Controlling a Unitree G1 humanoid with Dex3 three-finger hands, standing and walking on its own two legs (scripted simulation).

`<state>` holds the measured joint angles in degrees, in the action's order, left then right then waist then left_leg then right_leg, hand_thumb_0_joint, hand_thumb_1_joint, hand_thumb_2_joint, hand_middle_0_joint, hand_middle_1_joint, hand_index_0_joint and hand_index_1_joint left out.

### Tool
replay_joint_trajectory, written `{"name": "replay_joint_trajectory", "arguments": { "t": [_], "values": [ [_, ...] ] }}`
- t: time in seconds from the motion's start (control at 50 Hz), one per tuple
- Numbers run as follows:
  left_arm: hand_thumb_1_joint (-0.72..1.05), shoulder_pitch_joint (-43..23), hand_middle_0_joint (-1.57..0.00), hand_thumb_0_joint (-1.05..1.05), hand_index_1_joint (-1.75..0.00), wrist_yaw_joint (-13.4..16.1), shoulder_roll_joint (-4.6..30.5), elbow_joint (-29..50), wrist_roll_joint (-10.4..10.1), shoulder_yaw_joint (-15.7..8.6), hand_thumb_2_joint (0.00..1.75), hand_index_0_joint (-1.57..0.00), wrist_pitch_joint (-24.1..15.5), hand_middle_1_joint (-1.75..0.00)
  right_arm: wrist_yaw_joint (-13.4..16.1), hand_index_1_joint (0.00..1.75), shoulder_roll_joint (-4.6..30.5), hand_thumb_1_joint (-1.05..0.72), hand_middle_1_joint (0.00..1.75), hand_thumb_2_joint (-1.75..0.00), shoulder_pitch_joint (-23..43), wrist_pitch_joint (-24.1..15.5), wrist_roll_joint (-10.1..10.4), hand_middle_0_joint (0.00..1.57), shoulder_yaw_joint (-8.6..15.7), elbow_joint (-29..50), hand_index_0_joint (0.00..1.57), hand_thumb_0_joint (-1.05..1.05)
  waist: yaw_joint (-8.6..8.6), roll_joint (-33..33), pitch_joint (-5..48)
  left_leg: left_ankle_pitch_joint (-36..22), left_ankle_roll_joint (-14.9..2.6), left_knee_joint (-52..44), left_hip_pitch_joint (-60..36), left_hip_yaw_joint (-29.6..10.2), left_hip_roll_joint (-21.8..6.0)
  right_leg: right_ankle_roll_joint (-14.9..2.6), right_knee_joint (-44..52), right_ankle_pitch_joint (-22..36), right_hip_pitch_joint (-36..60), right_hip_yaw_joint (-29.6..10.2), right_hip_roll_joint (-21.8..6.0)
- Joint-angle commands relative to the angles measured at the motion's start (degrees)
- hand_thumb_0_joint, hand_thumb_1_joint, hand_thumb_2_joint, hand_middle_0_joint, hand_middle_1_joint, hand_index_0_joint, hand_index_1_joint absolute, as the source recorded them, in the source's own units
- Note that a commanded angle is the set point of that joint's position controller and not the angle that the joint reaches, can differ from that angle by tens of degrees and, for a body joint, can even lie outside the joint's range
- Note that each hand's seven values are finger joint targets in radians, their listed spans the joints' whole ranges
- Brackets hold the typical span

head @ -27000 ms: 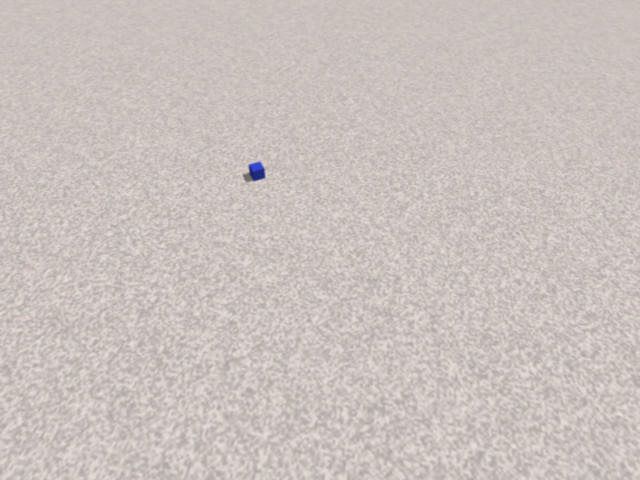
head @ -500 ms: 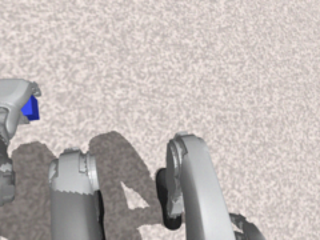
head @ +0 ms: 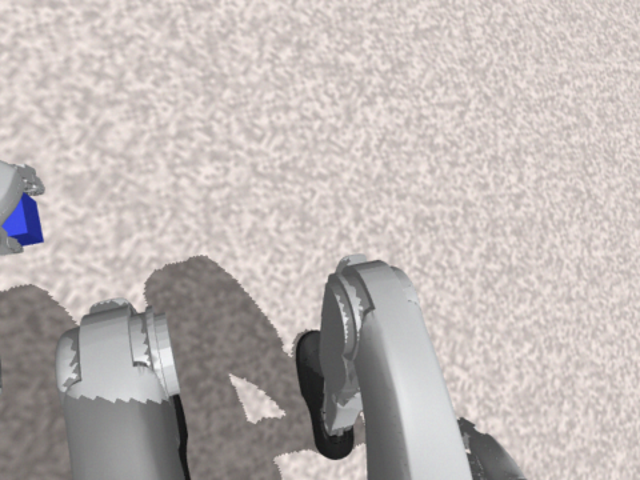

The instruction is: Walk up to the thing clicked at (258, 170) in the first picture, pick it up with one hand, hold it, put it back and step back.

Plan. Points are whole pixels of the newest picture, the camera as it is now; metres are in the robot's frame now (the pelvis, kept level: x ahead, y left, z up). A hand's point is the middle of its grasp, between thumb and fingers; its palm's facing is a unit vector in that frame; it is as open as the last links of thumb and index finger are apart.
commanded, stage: rest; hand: left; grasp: from above
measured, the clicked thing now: (5, 220) +0.44 +0.30 -0.24
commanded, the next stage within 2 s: open in 0.74 s
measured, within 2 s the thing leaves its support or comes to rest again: rests again in 0.52 s
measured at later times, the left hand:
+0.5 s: hand (8, 223) +0.43 +0.30 -0.24, palm faces -0.47 -0.10 -0.88, open 8.3 cm
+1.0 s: hand (10, 221) +0.43 +0.30 -0.24, palm faces -0.48 -0.09 -0.88, open 7.6 cm
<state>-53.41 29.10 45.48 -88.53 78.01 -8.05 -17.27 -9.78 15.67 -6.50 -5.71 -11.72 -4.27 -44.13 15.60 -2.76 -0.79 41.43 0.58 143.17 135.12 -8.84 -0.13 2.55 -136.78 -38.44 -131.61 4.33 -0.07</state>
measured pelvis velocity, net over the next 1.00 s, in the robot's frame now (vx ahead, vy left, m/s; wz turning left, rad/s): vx -0.01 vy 0.01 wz -0.07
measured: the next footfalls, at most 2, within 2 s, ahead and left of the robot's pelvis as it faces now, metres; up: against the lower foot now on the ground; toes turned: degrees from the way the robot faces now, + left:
none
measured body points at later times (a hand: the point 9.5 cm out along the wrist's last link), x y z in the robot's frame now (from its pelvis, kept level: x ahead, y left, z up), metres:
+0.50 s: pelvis +0.00 +0.00 -0.02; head +0.25 +0.10 +0.34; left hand +0.45 +0.30 -0.19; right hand +0.05 -0.27 -0.09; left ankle +0.06 +0.13 -0.27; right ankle +0.10 -0.13 -0.27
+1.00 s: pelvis -0.01 +0.01 -0.02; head +0.25 +0.11 +0.34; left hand +0.46 +0.30 -0.19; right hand +0.04 -0.26 -0.08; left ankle +0.06 +0.13 -0.27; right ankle +0.10 -0.13 -0.27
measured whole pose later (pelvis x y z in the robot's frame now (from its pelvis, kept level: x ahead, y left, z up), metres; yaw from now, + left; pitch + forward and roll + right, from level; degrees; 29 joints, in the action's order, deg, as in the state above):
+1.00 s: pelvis -0.01 +0.01 -0.02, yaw -4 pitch +27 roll -13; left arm -56.4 35.9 54.7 -100.7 79.2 -6.7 -18.5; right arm -14.0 17.9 -5.2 -11.4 -17.2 -13.1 -41.9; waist 20.2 -6.1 -5.5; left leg 41.8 -0.1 148.6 135.1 -12.9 -0.3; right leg 3.8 -138.5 -37.1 -129.9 7.5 1.5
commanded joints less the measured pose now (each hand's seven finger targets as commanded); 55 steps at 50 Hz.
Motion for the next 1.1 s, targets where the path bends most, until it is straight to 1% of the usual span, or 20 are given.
{"name": "replay_joint_trajectory", "arguments": {
  "t": [0.0,0.04,0.12,0.16,0.22,0.24,0.32,0.36,0.44,0.46,0.48,0.52,0.6,0.68,0.7,0.82,0.9,0.92,1.06,1.08],
  "values": [
    [0.67,-16.24,-1.13,0.00,-0.32,3.51,14.44,5.71,-0.64,-1.64,0.57,-1.11,0.07,-0.30,0.30,0.30,15.67,-0.90,0.30,-0.89,-12.26,-0.20,-0.83,0.20,4.19,-0.44,0.20,0.00,0.68,20.77,39.74,-14.75,-1.70,-13.11,-29.19,6.01,0.76,-3.92,10.67,14.87,20.40,5.91,2.50],
    [0.68,-18.54,-1.14,0.00,-0.32,3.83,17.63,6.08,-0.34,-3.46,0.57,-1.12,-0.27,-0.29,-0.17,0.30,16.60,-0.90,0.30,-0.90,-12.06,-0.72,-1.37,0.20,3.88,0.10,0.20,0.00,1.76,20.90,39.91,-15.93,-1.75,-12.02,-30.17,5.73,0.55,-3.65,10.23,16.33,20.67,6.39,2.59],
    [0.69,-15.57,-1.14,0.00,-0.32,4.58,19.96,4.62,0.13,-5.47,0.56,-1.12,-0.51,-0.30,-0.43,0.30,17.61,-0.90,0.30,-0.90,-12.05,-0.72,-2.22,0.20,3.49,0.18,0.20,0.00,1.05,21.35,38.77,-15.36,-1.53,-11.66,-28.55,5.77,0.55,-3.97,10.23,15.54,21.52,6.65,2.85],
    [0.70,-15.63,-1.14,0.00,-0.32,4.72,20.17,4.41,0.07,-5.65,0.57,-1.12,-0.70,-0.30,-0.81,0.30,17.79,-0.90,0.30,-0.90,-11.63,-0.77,-2.62,0.20,3.38,0.24,0.20,0.00,1.42,22.70,37.96,-14.65,-1.38,-11.91,-28.67,5.40,0.42,-4.03,9.67,14.83,20.44,7.20,3.00],
    [0.70,-16.00,-1.14,0.00,-0.32,4.64,17.87,4.70,0.05,-2.79,0.55,-1.12,-1.06,-0.30,-1.02,0.30,17.44,-0.90,0.30,-0.90,-9.32,-1.12,-2.46,0.20,2.57,1.67,0.20,0.00,1.32,23.57,37.56,-12.55,-1.30,-12.09,-28.61,4.87,0.32,-4.31,9.67,12.91,19.39,7.37,3.32],
    [0.69,-15.17,-1.14,0.00,-0.33,5.04,20.05,5.41,0.07,-4.66,0.57,-1.12,-1.20,-0.31,-0.93,0.30,17.90,-0.90,0.30,-0.90,-10.03,-1.04,-2.59,0.20,2.72,1.27,0.20,0.00,1.15,23.45,38.93,-13.26,-1.34,-12.59,-29.37,4.79,0.33,-3.94,9.71,13.83,20.65,7.59,3.30],
    [0.72,-14.16,-1.17,0.00,-0.32,6.26,21.78,4.55,0.81,-6.23,0.59,-1.14,-1.36,-0.29,-1.13,0.30,18.66,-0.90,0.30,-0.90,-10.23,-0.93,-3.28,0.20,2.72,0.69,0.20,0.00,1.48,24.25,36.99,-14.69,-1.12,-11.72,-29.08,4.50,0.24,-3.79,8.67,14.48,19.34,8.24,3.22],
    [0.72,-17.61,-1.16,0.00,-0.33,6.29,19.65,3.86,1.29,-3.73,0.60,-1.14,-1.42,-0.30,-1.54,0.30,18.49,-0.90,0.30,-0.90,-9.84,-1.57,-3.83,0.20,1.94,1.09,0.20,0.00,3.97,24.00,35.08,-14.13,-1.17,-10.45,-29.26,4.45,-0.06,-3.71,8.51,14.73,18.39,8.37,3.38],
    [0.75,-16.23,-1.16,0.00,-0.32,7.66,20.94,2.13,0.82,-4.10,0.56,-1.14,-1.60,-0.31,-1.68,0.30,19.19,-0.90,0.30,-0.90,-8.88,-2.41,-3.86,0.20,1.35,1.10,0.20,0.00,3.20,23.92,33.80,-12.53,-1.21,-10.69,-27.62,4.07,0.01,-3.82,8.77,13.32,18.43,8.61,3.55],
    [0.74,-16.20,-1.15,0.00,-0.31,7.74,22.05,0.70,1.74,-4.46,0.55,-1.14,-1.43,-0.30,-1.91,0.30,18.57,-0.90,0.30,-0.90,-9.61,-2.59,-4.23,0.20,0.73,0.62,0.20,0.00,3.54,23.30,33.72,-12.44,-1.27,-10.38,-27.87,4.15,-0.11,-3.68,8.71,13.51,18.69,8.53,3.58],
    [0.73,-16.97,-1.14,0.00,-0.31,7.77,19.59,0.76,1.94,-2.34,0.54,-1.13,-1.35,-0.30,-2.00,0.30,18.78,-0.90,0.30,-0.90,-9.12,-2.74,-4.06,0.20,1.00,1.12,0.20,0.00,3.82,23.43,33.71,-11.73,-1.15,-10.89,-28.06,4.07,-0.17,-3.78,8.65,12.95,18.28,8.40,3.75],
    [0.75,-16.98,-1.15,0.00,-0.30,8.13,20.45,-2.02,1.40,-3.04,0.52,-1.14,-0.99,-0.29,-2.36,0.30,18.98,-0.90,0.30,-0.90,-9.64,-3.26,-4.51,0.20,0.19,0.80,0.20,0.00,4.83,22.24,31.76,-10.69,-1.50,-10.14,-26.22,3.73,-0.14,-3.48,8.59,12.55,18.24,8.91,3.67],
    [0.72,-16.80,-1.09,0.00,-0.30,8.05,18.67,-2.49,0.80,-0.65,0.45,-1.11,-0.64,-0.32,-2.65,0.30,19.55,-0.90,0.30,-0.90,-8.16,-4.22,-4.42,0.20,-0.46,1.58,0.20,0.00,4.73,23.53,32.16,-12.19,-1.33,-10.97,-27.75,3.09,-0.19,-3.34,8.31,13.97,18.48,9.43,3.76],
    [0.70,-16.58,-1.07,0.00,-0.31,8.42,21.22,-4.51,0.68,-2.38,0.45,-1.09,-0.58,-0.32,-2.78,0.30,20.13,-0.90,0.30,-0.90,-9.04,-4.33,-4.74,0.20,-1.22,1.24,0.20,0.00,5.22,21.36,31.11,-11.81,-1.64,-10.50,-25.53,3.18,-0.19,-3.25,9.31,14.06,20.20,9.33,3.86],
    [0.69,-17.48,-1.07,0.00,-0.30,8.25,19.41,-4.81,0.47,-0.66,0.45,-1.09,-0.70,-0.32,-2.90,0.30,20.06,-0.90,0.30,-0.90,-8.20,-4.60,-4.68,0.20,-1.31,1.75,0.20,0.00,5.63,21.96,29.85,-10.11,-1.52,-10.68,-24.96,3.00,-0.24,-3.53,8.97,12.43,19.11,9.15,3.88],
    [0.68,-17.21,-1.04,0.00,-0.33,8.83,20.71,-7.53,0.45,-0.45,0.45,-1.07,-1.15,-0.35,-3.21,0.30,19.86,-0.90,0.30,-0.90,-7.95,-5.16,-5.00,0.20,-3.11,1.97,0.20,0.00,6.34,20.64,28.56,-8.62,-1.52,-11.00,-24.24,2.12,-0.37,-3.32,9.09,11.40,19.16,10.02,3.97],
    [0.36,-17.83,-0.76,0.00,-0.44,8.92,20.16,-5.67,0.57,1.02,0.55,-0.78,-1.30,-0.45,-3.31,0.30,20.90,-0.89,0.30,-0.90,-7.00,-5.74,-5.20,0.20,-2.83,2.51,0.20,0.00,6.36,22.16,28.80,-8.70,-1.39,-11.36,-25.68,2.06,-0.48,-3.35,9.24,11.64,18.87,9.98,4.10],
    [0.28,-17.22,-0.73,0.00,-0.45,9.24,21.44,-6.54,0.54,-0.17,0.56,-0.74,-1.19,-0.46,-3.41,0.30,20.07,-0.89,0.30,-0.90,-7.19,-5.78,-5.12,0.20,-3.69,2.35,0.20,0.00,6.12,21.55,28.38,-8.98,-1.37,-11.31,-25.67,1.88,-0.50,-3.19,9.14,11.96,19.12,10.30,3.97],
    [-0.02,-17.53,-0.54,0.00,-0.60,10.21,20.53,-4.24,0.75,1.23,0.72,-0.53,-0.67,-0.59,-3.90,0.30,20.94,-0.90,0.30,-0.90,-6.73,-6.26,-5.45,0.20,-3.25,2.63,0.20,0.00,6.02,24.78,30.29,-10.85,-0.96,-11.83,-27.60,1.89,-0.67,-3.51,9.16,13.55,19.72,10.05,4.31],
    [-0.06,-16.55,-0.51,0.00,-0.61,10.36,21.87,-6.09,0.74,-0.28,0.74,-0.50,-0.22,-0.60,-4.06,0.30,20.73,-0.90,0.30,-0.90,-7.32,-6.34,-5.66,0.20,-3.61,2.16,0.20,0.00,6.30,23.99,30.22,-11.68,-1.00,-11.14,-27.76,1.96,-0.71,-3.26,8.95,14.75,20.53,10.22,4.24]
  ]
}}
